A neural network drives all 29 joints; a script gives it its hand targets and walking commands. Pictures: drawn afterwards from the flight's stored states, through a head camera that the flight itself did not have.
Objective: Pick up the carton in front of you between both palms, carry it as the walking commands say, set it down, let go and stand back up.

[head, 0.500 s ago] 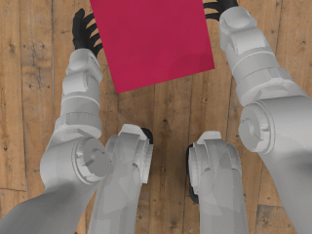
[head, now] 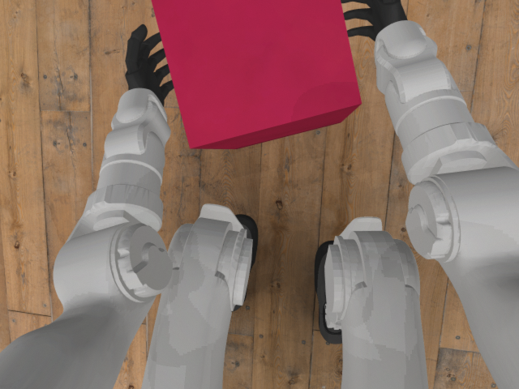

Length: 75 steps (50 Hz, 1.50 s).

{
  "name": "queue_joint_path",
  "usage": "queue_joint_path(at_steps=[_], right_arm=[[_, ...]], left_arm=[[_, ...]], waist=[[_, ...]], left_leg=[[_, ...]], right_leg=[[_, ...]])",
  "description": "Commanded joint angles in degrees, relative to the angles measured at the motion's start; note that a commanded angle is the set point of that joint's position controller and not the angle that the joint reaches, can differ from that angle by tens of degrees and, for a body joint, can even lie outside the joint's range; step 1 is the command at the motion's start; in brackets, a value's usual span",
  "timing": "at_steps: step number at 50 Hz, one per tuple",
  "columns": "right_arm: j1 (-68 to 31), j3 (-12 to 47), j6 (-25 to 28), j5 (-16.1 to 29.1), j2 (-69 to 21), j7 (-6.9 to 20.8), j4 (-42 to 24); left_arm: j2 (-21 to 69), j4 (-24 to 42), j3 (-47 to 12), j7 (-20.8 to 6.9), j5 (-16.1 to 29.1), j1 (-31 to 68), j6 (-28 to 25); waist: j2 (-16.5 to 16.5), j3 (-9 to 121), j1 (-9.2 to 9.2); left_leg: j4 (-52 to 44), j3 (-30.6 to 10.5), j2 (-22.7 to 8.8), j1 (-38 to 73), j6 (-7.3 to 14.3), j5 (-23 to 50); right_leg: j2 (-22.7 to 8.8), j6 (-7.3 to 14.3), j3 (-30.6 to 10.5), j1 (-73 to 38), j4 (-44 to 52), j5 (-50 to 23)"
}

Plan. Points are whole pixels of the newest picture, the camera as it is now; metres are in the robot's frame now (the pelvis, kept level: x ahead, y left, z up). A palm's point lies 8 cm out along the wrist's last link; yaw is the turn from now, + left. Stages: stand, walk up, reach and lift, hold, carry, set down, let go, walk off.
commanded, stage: set down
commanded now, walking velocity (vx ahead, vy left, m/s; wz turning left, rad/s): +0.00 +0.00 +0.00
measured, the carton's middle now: (266, 69) +0.52 +0.04 -0.24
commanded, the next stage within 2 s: let go in 1.26 s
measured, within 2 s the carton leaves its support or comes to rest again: neither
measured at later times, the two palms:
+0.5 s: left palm (99, 98) +0.46 +0.21 -0.09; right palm out of the picture +0.56 -0.15 -0.08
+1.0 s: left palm out of the picture +0.46 +0.23 +0.08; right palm out of the picture +0.56 -0.16 +0.07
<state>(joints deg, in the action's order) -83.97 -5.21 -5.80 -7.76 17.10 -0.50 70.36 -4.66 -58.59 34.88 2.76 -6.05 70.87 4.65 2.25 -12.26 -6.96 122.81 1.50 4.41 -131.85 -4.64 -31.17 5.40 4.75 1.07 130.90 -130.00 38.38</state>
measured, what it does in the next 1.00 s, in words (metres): rises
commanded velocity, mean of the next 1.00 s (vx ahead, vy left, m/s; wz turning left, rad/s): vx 0.00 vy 0.00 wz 0.00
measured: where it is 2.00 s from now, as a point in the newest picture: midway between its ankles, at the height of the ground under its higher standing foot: (283, 293)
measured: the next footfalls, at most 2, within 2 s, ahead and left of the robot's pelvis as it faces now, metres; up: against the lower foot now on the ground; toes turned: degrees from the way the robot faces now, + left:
none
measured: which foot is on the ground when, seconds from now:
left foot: down 0.00-1.00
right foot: down 0.00-1.00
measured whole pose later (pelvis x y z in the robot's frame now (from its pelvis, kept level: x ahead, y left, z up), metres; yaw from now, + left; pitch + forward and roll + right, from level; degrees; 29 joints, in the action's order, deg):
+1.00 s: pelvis +0.00 +0.01 +0.17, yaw -1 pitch +45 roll +3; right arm -71.4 -4.4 -11.8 0.9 25.1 4.1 56.8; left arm -4.7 -35.4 19.0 9.7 7.3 52.1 11.2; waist -0.7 2.8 -9.0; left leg 88.7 0.8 3.2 -110.5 -0.7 -23.4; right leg 3.4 2.5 -0.2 108.6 -93.9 30.3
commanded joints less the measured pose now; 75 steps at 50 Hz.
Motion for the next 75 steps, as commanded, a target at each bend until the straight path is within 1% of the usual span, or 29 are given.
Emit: queue_joint_path(at_steps=[1,4,5,7,14,15,17,19,22,24,29,30,34,35,37,38,41,42,43,45,48,50,51,57,58,59,61,66,75], right_arm=[[-10.32,4.92,1.83,6.46,8.51,-2.67,-6.61],[-17.44,9.82,3.08,12.3,9.77,-2.91,-10.64],[-19.89,10.67,3.11,13.12,11.92,-2.73,-11.21],[-20.95,12.61,2.65,15.54,9.71,-2.11,-12.22],[-19.75,11.84,0.66,17.23,15.37,-0.99,-14.01],[-19.79,13.34,-0.05,18.06,15.34,-0.77,-12.53],[-17.98,11.78,-0.62,17.58,14.98,-0.38,-13.57],[-17.74,7.95,-1.62,14.58,17.05,-0.5,-15.33],[-15.53,5.38,-2.9,14.3,18.14,0.05,-15.15],[-12.54,5.77,-3.19,14.82,16.16,1.29,-11.48],[-8.72,3.62,-2.42,12.69,14.37,2.51,-8.33],[-9.77,2.13,-1.92,12.55,13.76,2.92,-10.47],[-6.49,0.16,-1.28,11.18,17.58,3.66,-10.95],[-6.52,-0.58,-0.98,10.26,17.73,3.84,-12.31],[-7.59,-1.28,-1.47,9.95,19.08,3.93,-15.24],[-7.39,-0.81,-1.86,9.43,18.67,4.07,-16.04],[-7.86,1.71,-3.98,11.29,14.76,4.73,-20.03],[-7.66,3.0,-4.47,10.8,15.17,4.87,-20.42],[-8.75,3.42,-4.96,10.39,14.45,4.66,-21.33],[-6.87,1.34,-5.04,10.14,14.97,4.5,-20.53],[-4.33,-0.28,-4.98,8.48,14.37,4.22,-22.55],[-1.51,-1.83,-5.04,7.18,13.97,4.78,-17.53],[-3.07,-2.86,-4.9,6.57,13.97,4.6,-17.94],[-1.46,-1.86,-4.04,6.12,11.21,4.86,-15.01],[-2.73,-1.99,-3.67,7.06,10.66,4.92,-16.98],[-1.26,-2.24,-3.91,5.6,11.27,4.7,-15.1],[-0.99,-2.6,-3.96,5.49,10.85,4.99,-14.88],[4.69,-4.28,-3.49,2.85,9.9,4.66,-15.47],[28.19,-7.81,-1.08,2.04,-0.43,-2.01,-31.78]], left_arm=[[-9.84,0.48,-3.23,3.27,4.93,2.69,-3.99],[-9.99,1.0,-9.9,3.79,12.86,7.38,-5.76],[-12.12,0.52,-9.68,3.83,13.95,7.85,-5.92],[-11.37,2.32,-14.11,3.33,17.95,11.07,-5.9],[-10.91,9.31,-19.74,5.75,22.73,8.15,-3.44],[-10.37,8.2,-19.65,6.22,22.84,6.4,-2.86],[-10.79,11.98,-18.71,7.65,21.31,4.37,-1.81],[-12.64,17.77,-18.29,9.12,20.03,4.51,-0.9],[-11.06,21.91,-16.58,10.91,16.59,1.81,1.2],[-10.21,21.2,-15.74,10.94,14.48,1.31,1.95],[-5.58,22.02,-16.63,9.29,13.76,0.25,2.27],[-4.67,21.86,-17.01,9.19,12.6,-0.13,2.29],[-3.32,22.55,-16.58,8.84,12.66,-5.98,2.74],[-1.19,25.05,-18.4,8.74,13.85,-4.81,2.92],[-3.71,27.47,-16.43,8.9,13.37,-5.68,3.31],[-2.92,28.34,-17.3,8.96,14.1,-7.25,3.99],[-7.26,30.52,-14.97,9.22,12.43,-6.36,5.09],[-5.84,31.42,-15.51,8.83,13.78,-6.9,5.62],[-7.15,30.07,-14.43,8.29,12.65,-8.3,5.65],[-4.64,29.85,-16.35,7.71,14.01,-8.33,5.99],[-7.91,29.23,-13.88,6.66,12.92,-11.62,5.31],[-4.11,28.29,-16.11,6.24,13.47,-11.31,5.35],[-4.25,28.59,-14.68,6.15,13.0,-11.11,5.01],[-3.86,26.46,-14.12,5.3,11.12,-10.29,4.29],[-7.1,26.26,-12.27,5.1,9.4,-10.68,3.99],[-5.56,25.99,-12.43,5.08,9.8,-12.13,4.18],[-4.86,25.42,-11.58,4.86,8.64,-12.75,4.09],[-3.06,27.6,-13.5,3.51,8.49,-16.35,3.6],[-6.93,33.62,-18.0,-3.88,2.23,-35.18,-0.32]], waist=[[-9.29,47.84,-3.59],[-12.71,51.13,-2.86],[-14.26,52.13,-4.59],[-16.32,55.74,-3.42],[-11.69,71.14,-1.74],[-13.18,71.21,-2.89],[-13.47,72.92,-3.38],[-13.14,74.67,-0.84],[-9.77,71.43,-2.86],[-11.14,66.74,-4.49],[-10.7,60.61,-2.15],[-7.82,62.0,-2.64],[-6.05,68.24,-3.12],[-6.42,68.73,-0.49],[-6.81,74.01,-2.74],[-9.29,74.89,-1.66],[-12.65,75.39,-5.44],[-17.08,75.55,-3.61],[-16.81,74.91,-5.73],[-15.67,76.1,-3.52],[-15.97,77.37,-4.07],[-13.52,73.95,-2.03],[-12.2,72.09,-3.89],[-12.59,67.09,-3.24],[-12.99,67.92,-5.99],[-13.24,68.34,-4.17],[-12.79,68.71,-5.83],[-13.77,69.12,-2.85],[-7.74,70.45,-1.76]], left_leg=[[-4.41,2.54,-2.22,18.53,-0.71,18.59],[-3.75,1.81,-3.34,17.75,0.33,21.24],[-2.47,2.69,-3.52,16.57,0.32,21.35],[-3.32,2.37,-4.0,15.54,0.91,20.73],[-7.43,2.02,-3.36,34.18,1.14,21.53],[-7.83,1.68,-3.33,35.14,1.67,20.87],[-9.52,2.17,-2.28,37.32,1.77,20.01],[-11.46,1.28,-1.74,40.66,1.76,19.26],[-14.95,2.11,-0.72,45.29,2.02,16.5],[-17.64,1.91,-0.21,43.17,2.29,15.88],[-21.4,1.72,-0.49,40.36,1.7,16.29],[-22.68,1.44,-0.64,42.77,1.31,18.47],[-25.37,0.62,-0.7,52.8,0.15,23.62],[-26.44,0.36,-0.51,51.53,-0.17,25.12],[-28.27,0.66,-0.42,55.68,-0.17,26.11],[-29.4,0.57,-0.36,55.81,-0.34,24.92],[-33.13,2.02,0.06,53.34,0.37,23.84],[-34.37,2.2,0.18,49.34,0.87,21.76],[-35.45,3.03,0.28,47.22,0.92,22.31],[-36.88,3.29,0.29,47.13,0.83,22.82],[-39.11,3.03,0.15,50.42,1.15,25.94],[-42.75,2.52,-0.15,51.46,0.6,25.01],[-43.57,2.98,0.0,51.96,0.46,26.09],[-51.15,2.32,-1.01,53.48,0.77,24.88],[-51.78,2.56,-1.25,55.84,1.04,23.85],[-53.26,2.2,-1.1,54.61,0.87,23.9],[-55.7,2.76,-1.27,57.29,0.96,25.01],[-60.86,2.08,-1.37,62.68,0.73,27.02],[-68.69,1.46,-0.71,79.35,2.74,33.43]], right_leg=[[-4.18,-3.3,-10.47,-29.29,16.4,-24.55],[-4.98,-3.42,-11.15,-33.26,15.16,-26.69],[-5.94,-2.89,-12.26,-34.91,15.71,-27.48],[-5.83,-3.12,-11.99,-39.94,15.37,-27.29],[-5.42,-3.07,-7.82,-42.85,15.75,-20.2],[-5.53,-3.31,-7.28,-42.73,15.56,-19.18],[-4.76,-2.95,-6.68,-43.59,17.53,-17.14],[-4.8,-2.95,-4.39,-42.26,17.81,-16.46],[-3.59,-2.19,-3.51,-37.73,21.94,-10.93],[-3.03,-2.46,-3.24,-36.24,23.19,-10.5],[-2.75,-2.24,-3.8,-33.32,28.83,-11.22],[-1.67,-1.92,-3.53,-32.68,29.23,-13.5],[-1.5,-2.51,-1.45,-31.83,31.28,-15.46],[-1.25,-2.04,-1.4,-33.2,32.74,-17.54],[-1.31,-2.49,-1.3,-37.11,34.24,-17.7],[-1.5,-2.33,-0.57,-39.68,35.99,-17.78],[-1.11,-3.16,-1.68,-48.81,39.25,-19.64],[-1.43,-3.39,-2.05,-54.9,40.31,-20.07],[-1.66,-3.95,-3.1,-57.39,41.48,-22.59],[-1.69,-3.96,-3.31,-60.55,43.65,-24.04],[-1.85,-4.9,-3.6,-62.24,46.02,-28.0],[-1.52,-4.52,-3.36,-62.3,49.12,-27.02],[-1.95,-4.4,-3.92,-60.55,50.78,-26.06],[-2.3,-4.39,-4.87,-66.2,57.8,-27.66],[-2.44,-4.71,-5.75,-66.63,59.21,-25.12],[-2.66,-4.63,-5.83,-69.69,60.33,-27.09],[-2.52,-4.66,-6.42,-72.52,63.0,-27.86],[-2.48,-4.72,-5.76,-78.27,68.38,-31.34],[-2.45,-6.08,-6.68,-90.65,77.33,-44.5]])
